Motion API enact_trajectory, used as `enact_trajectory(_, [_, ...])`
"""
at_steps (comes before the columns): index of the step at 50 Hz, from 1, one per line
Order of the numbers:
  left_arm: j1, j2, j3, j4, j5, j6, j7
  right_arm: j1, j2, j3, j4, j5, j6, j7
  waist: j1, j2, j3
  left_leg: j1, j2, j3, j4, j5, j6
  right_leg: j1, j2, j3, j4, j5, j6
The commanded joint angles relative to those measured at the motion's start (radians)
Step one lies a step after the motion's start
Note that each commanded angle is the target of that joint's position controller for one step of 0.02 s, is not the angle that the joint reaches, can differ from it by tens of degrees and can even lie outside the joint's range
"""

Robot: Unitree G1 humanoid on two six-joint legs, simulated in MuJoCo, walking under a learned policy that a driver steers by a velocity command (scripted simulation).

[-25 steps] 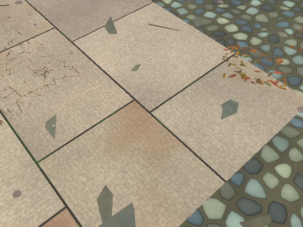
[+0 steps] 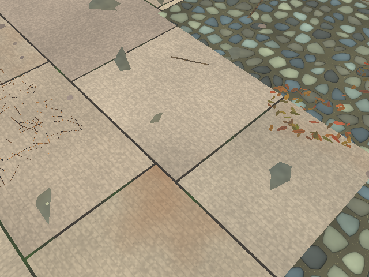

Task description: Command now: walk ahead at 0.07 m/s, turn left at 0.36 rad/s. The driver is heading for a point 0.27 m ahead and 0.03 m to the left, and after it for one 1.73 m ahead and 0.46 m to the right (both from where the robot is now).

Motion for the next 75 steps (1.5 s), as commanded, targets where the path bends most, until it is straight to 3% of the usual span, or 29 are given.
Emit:
enact_trajectory(1, [0.041,0.108,0.029,-0.065,-0.006,0.026,0.007,0.016,-0.139,-0.034,-0.090,0.022,0.030,-0.019,0.006,0.027,-0.176,0.302,0.298,-0.417,-0.198,0.146,0.222,-0.242,-0.079,0.058,0.165,-0.007,0.032])
enact_trajectory(5, [0.046,0.062,0.022,-0.071,-0.005,0.037,0.024,0.000,-0.166,-0.052,-0.117,0.005,0.067,-0.041,0.024,0.154,-0.149,0.159,0.175,-0.342,-0.254,-0.070,0.165,-0.085,-0.053,0.002,-0.163,0.087,0.050])
enact_trajectory(14, [0.114,0.093,0.040,-0.051,-0.014,0.002,0.003,-0.002,-0.169,-0.067,-0.163,0.033,0.103,-0.065,0.044,0.172,-0.154,0.111,0.125,-0.426,-0.202,-0.257,0.088,0.156,-0.054,0.000,-0.642,0.292,-0.001])
enact_trajectory(15, [0.152,0.146,0.055,-0.050,0.000,0.002,0.006,0.012,-0.139,-0.058,-0.169,0.033,0.106,-0.067,0.047,0.101,-0.156,0.015,0.074,-0.375,-0.101,-0.336,0.040,0.252,-0.185,0.099,-0.720,0.269,-0.048])
enact_trajectory(16, [0.140,0.238,0.076,-0.057,0.032,0.009,0.010,-0.007,-0.096,-0.049,-0.207,0.036,0.099,-0.062,0.018,-0.177,-0.109,-0.186,-0.079,-0.168,0.141,-0.440,-0.012,0.271,-0.399,0.350,-0.803,0.292,-0.172])
enact_trajectory(17, [0.081,0.222,0.073,-0.084,0.064,0.004,0.007,-0.004,-0.144,-0.065,-0.215,0.021,0.080,-0.054,0.015,-0.276,-0.099,-0.220,-0.060,-0.126,0.397,-0.488,-0.052,0.183,-0.526,0.499,-0.847,0.393,-0.270])
enact_trajectory(19, [-0.023,0.124,0.044,-0.123,0.033,-0.008,0.015,0.082,-0.175,-0.082,-0.144,0.019,0.086,-0.050,-0.030,-0.115,-0.098,-0.153,-0.052,-0.165,0.593,-0.386,-0.076,0.149,-0.398,0.317,-0.789,0.489,-0.211])
enact_trajectory(21, [-0.024,0.091,0.026,-0.115,0.003,-0.010,0.009,0.112,-0.106,-0.061,-0.116,0.006,0.098,-0.057,-0.026,-0.090,-0.087,-0.132,-0.057,-0.166,0.669,-0.328,-0.105,0.159,-0.334,0.228,-0.757,0.590,-0.189])
enact_trajectory(23, [-0.012,0.047,0.005,-0.094,0.007,-0.009,0.000,0.094,-0.044,-0.034,-0.120,0.004,0.096,-0.052,-0.033,-0.109,-0.090,-0.037,-0.007,-0.107,0.496,-0.283,-0.126,0.149,-0.270,0.143,-0.750,0.629,-0.180])
enact_trajectory(25, [0.017,0.081,0.015,-0.085,-0.002,0.001,-0.003,-0.002,-0.012,-0.013,-0.148,0.001,0.087,-0.047,0.019,-0.177,-0.084,0.068,0.025,-0.026,0.245,-0.297,-0.142,0.168,-0.235,0.128,-0.727,0.656,-0.173])
enact_trajectory(27, [0.089,0.171,0.041,-0.074,-0.008,0.014,-0.004,-0.042,-0.062,-0.027,-0.163,0.023,0.083,-0.049,0.054,-0.211,-0.074,0.105,-0.005,0.003,0.113,-0.331,-0.144,0.212,-0.265,0.205,-0.700,0.676,-0.198])
enact_trajectory(30, [0.097,0.191,0.049,-0.078,-0.039,0.020,0.001,0.030,-0.107,-0.042,-0.131,0.030,0.078,-0.057,0.022,-0.199,-0.070,0.240,-0.004,-0.011,-0.176,-0.086,-0.089,0.208,-0.266,0.286,-0.669,0.716,-0.174])
enact_trajectory(32, [0.092,0.131,0.034,-0.103,-0.021,0.003,-0.004,0.104,-0.190,-0.063,-0.132,0.007,0.083,-0.073,0.017,-0.040,-0.172,0.487,0.173,-0.110,-0.087,0.245,-0.007,0.038,-0.201,0.225,-0.555,0.545,-0.093])
enact_trajectory(33, [0.079,0.089,0.027,-0.121,-0.031,-0.008,-0.010,0.102,-0.220,-0.078,-0.108,0.000,0.094,-0.070,0.031,0.190,-0.162,0.491,0.254,-0.177,-0.084,0.311,0.085,-0.097,-0.085,0.061,-0.467,0.318,-0.038])
enact_trajectory(34, [0.046,0.113,0.030,-0.127,-0.027,-0.010,-0.012,0.097,-0.183,-0.072,-0.122,-0.006,0.095,-0.065,-0.009,0.253,-0.144,0.468,0.352,-0.274,-0.147,0.324,0.164,-0.158,-0.061,0.005,-0.361,0.098,-0.002])
enact_trajectory(36, [0.029,0.149,0.059,-0.123,-0.028,0.016,-0.010,0.054,-0.136,-0.054,-0.145,-0.012,0.080,-0.072,-0.015,0.197,-0.104,0.429,0.422,-0.303,-0.180,0.410,0.227,-0.240,-0.083,0.007,-0.010,-0.111,0.040])
enact_trajectory(38, [0.074,0.113,0.056,-0.116,-0.024,0.051,-0.004,-0.031,-0.134,-0.055,-0.147,0.014,0.063,-0.071,0.036,0.142,-0.059,0.386,0.372,-0.194,-0.172,0.379,0.172,-0.254,-0.123,0.031,0.003,-0.018,0.061])
enact_trajectory(44, [0.015,0.099,0.041,-0.192,-0.029,0.060,-0.045,-0.017,-0.182,-0.075,-0.121,0.025,0.080,-0.070,-0.004,0.203,-0.104,0.354,0.332,-0.045,-0.133,0.314,0.129,-0.048,-0.124,-0.092,-0.326,0.148,0.043])
enact_trajectory(47, [0.115,0.129,0.065,-0.173,-0.020,0.064,-0.047,0.006,-0.168,-0.068,-0.102,0.044,0.074,-0.062,0.043,0.133,-0.117,0.258,0.296,0.021,0.016,0.113,0.044,0.169,-0.064,-0.126,-0.586,0.367,-0.025])
enact_trajectory(48, [0.145,0.206,0.088,-0.179,-0.018,0.061,-0.033,0.060,-0.122,-0.057,-0.091,0.017,0.070,-0.054,0.032,-0.064,-0.126,0.099,0.218,0.120,0.231,-0.114,-0.045,0.321,-0.172,0.055,-0.651,0.659,-0.078])
enact_trajectory(49, [0.151,0.331,0.106,-0.221,0.002,0.053,-0.025,0.008,-0.068,-0.032,-0.159,-0.026,0.066,-0.053,0.029,-0.350,-0.131,-0.183,0.059,0.118,0.523,-0.606,-0.129,0.389,-0.465,0.487,-0.700,0.948,-0.291])
enact_trajectory(50, [0.192,0.278,0.089,-0.221,0.030,0.029,-0.037,-0.079,-0.121,-0.047,-0.170,-0.003,0.062,-0.059,0.107,-0.214,-0.208,-0.197,0.047,-0.047,0.693,-0.626,-0.120,0.355,-0.493,0.538,-0.737,0.850,-0.382])
enact_trajectory(51, [0.149,0.256,0.078,-0.219,0.028,0.011,-0.039,-0.086,-0.142,-0.054,-0.170,0.019,0.065,-0.062,0.078,-0.152,-0.159,-0.214,0.064,-0.068,0.736,-0.545,-0.101,0.313,-0.444,0.449,-0.741,0.748,-0.340])
enact_trajectory(53, [0.048,0.205,0.063,-0.229,-0.010,0.011,-0.025,-0.053,-0.158,-0.064,-0.137,0.009,0.076,-0.076,0.032,-0.082,-0.107,-0.205,0.096,-0.078,0.672,-0.381,-0.094,0.248,-0.349,0.341,-0.743,0.571,-0.236])
enact_trajectory(61, [0.038,0.195,0.056,-0.249,-0.009,0.034,0.009,-0.050,-0.109,-0.050,-0.133,0.010,0.069,-0.065,0.029,-0.121,-0.112,-0.113,0.040,-0.080,0.409,-0.232,-0.135,0.219,-0.266,0.342,-0.762,0.402,-0.224])
enact_trajectory(67, [0.024,0.210,0.066,-0.263,-0.009,0.051,0.000,-0.059,-0.116,-0.050,-0.137,0.019,0.046,-0.047,0.044,-0.139,-0.104,-0.001,0.009,-0.092,0.229,-0.280,-0.124,0.176,-0.248,0.447,-0.742,0.358,-0.231])
enact_trajectory(73, [-0.025,0.201,0.065,-0.277,-0.036,0.070,-0.001,0.030,-0.127,-0.059,-0.115,0.023,0.023,-0.025,-0.012,-0.132,-0.134,0.239,0.004,-0.069,-0.142,-0.103,-0.071,0.160,-0.179,0.491,-0.649,0.467,-0.166])
enact_trajectory(74, [0.000,0.171,0.057,-0.278,-0.035,0.070,0.001,0.058,-0.173,-0.072,-0.111,0.011,0.025,-0.029,-0.006,-0.061,-0.158,0.365,0.126,-0.150,-0.180,-0.034,-0.026,0.063,-0.128,0.433,-0.562,0.318,-0.115])
enact_trajectory(75, [0.061,0.129,0.047,-0.284,-0.031,0.066,-0.003,0.019,-0.259,-0.085,-0.126,-0.006,0.038,-0.036,0.059,0.206,-0.134,0.435,0.331,-0.365,-0.202,0.140,0.097,-0.123,0.028,0.227,-0.358,0.001,-0.046])
Keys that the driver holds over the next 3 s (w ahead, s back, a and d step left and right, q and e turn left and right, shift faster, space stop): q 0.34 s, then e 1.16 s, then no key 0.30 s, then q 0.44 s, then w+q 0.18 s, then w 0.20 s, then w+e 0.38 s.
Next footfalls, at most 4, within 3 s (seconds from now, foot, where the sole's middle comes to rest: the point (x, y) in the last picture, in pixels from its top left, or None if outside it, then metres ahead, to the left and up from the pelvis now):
0.30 right None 0.11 -0.14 -0.76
0.62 left None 0.03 0.10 -0.76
0.96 right None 0.08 -0.17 -0.76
1.48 left None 0.11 0.03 -0.76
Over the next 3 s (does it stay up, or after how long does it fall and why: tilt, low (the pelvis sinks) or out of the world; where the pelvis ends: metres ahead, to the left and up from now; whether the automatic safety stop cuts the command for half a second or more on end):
stays up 0.29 -0.14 0.01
